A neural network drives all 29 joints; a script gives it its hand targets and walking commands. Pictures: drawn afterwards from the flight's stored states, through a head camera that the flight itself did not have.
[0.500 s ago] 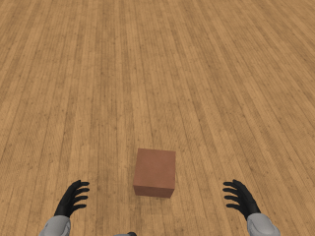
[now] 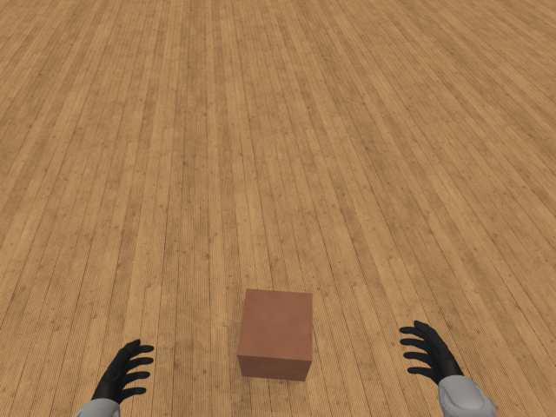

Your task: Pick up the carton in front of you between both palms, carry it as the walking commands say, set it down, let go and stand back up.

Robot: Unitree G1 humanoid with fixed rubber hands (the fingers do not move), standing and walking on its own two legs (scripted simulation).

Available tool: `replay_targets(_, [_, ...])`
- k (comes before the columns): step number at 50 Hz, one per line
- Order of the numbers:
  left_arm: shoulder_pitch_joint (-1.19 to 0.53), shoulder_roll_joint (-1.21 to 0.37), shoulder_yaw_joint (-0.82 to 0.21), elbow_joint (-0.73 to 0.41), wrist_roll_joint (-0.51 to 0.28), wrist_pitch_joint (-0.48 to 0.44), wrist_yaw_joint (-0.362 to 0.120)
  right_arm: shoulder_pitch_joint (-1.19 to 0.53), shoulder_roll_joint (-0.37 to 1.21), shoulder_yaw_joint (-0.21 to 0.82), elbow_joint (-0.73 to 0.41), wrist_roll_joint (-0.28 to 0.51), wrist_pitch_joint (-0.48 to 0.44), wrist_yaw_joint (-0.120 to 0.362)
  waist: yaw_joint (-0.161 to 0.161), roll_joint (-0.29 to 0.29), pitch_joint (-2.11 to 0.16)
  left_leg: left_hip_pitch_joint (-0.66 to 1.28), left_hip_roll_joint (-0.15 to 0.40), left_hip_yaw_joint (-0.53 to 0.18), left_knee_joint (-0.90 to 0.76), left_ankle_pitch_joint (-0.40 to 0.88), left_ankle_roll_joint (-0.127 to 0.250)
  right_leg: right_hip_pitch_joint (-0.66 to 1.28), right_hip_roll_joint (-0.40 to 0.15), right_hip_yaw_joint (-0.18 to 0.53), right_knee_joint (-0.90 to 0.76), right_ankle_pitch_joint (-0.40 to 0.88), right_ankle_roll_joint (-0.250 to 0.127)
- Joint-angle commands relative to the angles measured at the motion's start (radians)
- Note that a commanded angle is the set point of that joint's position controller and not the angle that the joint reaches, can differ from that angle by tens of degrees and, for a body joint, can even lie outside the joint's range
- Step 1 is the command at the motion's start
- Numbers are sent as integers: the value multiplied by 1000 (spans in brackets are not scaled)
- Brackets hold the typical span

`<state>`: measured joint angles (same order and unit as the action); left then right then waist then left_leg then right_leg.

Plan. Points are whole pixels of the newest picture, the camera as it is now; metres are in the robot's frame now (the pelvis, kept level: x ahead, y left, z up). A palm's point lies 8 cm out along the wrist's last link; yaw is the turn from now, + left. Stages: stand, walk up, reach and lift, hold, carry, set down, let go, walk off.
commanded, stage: stand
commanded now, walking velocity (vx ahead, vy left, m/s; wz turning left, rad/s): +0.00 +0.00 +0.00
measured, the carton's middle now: (276, 336) +0.43 -0.01 -0.65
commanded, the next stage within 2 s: none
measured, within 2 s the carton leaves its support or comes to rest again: neither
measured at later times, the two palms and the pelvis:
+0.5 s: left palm out of the picture +0.13 +0.29 -0.10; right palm (472, 394) +0.15 -0.28 -0.09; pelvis +0.02 +0.00 +0.00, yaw +1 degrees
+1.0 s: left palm out of the picture +0.10 +0.30 -0.10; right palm (487, 416) +0.12 -0.30 -0.09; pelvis +0.01 +0.00 +0.00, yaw +1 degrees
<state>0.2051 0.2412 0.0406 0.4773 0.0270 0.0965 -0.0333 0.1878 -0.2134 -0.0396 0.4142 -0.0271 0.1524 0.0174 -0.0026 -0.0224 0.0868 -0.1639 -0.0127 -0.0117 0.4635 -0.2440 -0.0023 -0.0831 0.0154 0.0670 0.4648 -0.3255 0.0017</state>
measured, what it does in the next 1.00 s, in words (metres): stands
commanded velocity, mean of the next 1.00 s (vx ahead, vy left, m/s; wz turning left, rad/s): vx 0.00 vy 0.00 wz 0.00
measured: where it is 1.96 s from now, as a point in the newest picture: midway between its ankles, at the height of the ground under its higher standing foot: outside the picture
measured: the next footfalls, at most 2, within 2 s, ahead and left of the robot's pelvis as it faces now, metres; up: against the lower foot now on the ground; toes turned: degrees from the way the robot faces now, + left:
none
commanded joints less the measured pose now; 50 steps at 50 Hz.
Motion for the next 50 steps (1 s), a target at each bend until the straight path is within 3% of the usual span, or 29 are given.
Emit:
replay_targets(1, [-22, 198, 53, 26, 26, -40, 51, -17, -176, -49, 46, -1, -89, -32, -7, 48, -106, 21, 58, -46, -5, 104, -8, -153, -46, -7, -46, 156, 18])
replay_targets(3, [-36, 185, 49, 50, 26, -55, 49, -37, -172, -47, 83, -7, -118, -28, -3, 33, -85, 11, 54, -57, 9, 50, -1, -193, -58, 21, -61, 120, 6])
replay_targets(12, [-37, 223, 44, 159, 15, -88, 49, -49, -235, -41, 205, -9, -152, -35, 2, 25, -142, 36, 79, -74, 34, 269, 12, -117, -74, 34, -46, 283, 1])
replay_targets(24, [-35, 247, 33, 261, 9, -98, 61, -41, -261, -29, 303, -3, -163, -47, 1, 13, -143, 66, 93, -91, 13, 367, 28, -80, -85, 36, -40, 363, -4])
replay_targets(48, [-59, 273, 19, 381, -2, -105, 58, -82, -291, -9, 428, 3, -172, -47, 1, 28, -93, 68, 102, -106, -70, 274, 27, -61, -100, 59, -118, 287, -14])
replay_targets(50, [-63, 277, 17, 390, -3, -104, 56, -85, -296, -6, 437, 6, -172, -46, 2, 8, -86, 73, 104, -111, -82, 251, 26, -67, -100, 59, -128, 265, -13])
